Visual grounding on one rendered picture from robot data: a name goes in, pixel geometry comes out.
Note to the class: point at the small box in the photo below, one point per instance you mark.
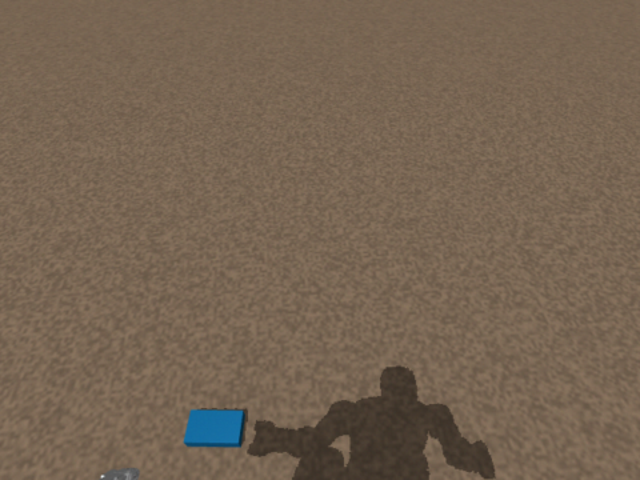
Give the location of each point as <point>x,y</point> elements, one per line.
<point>215,428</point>

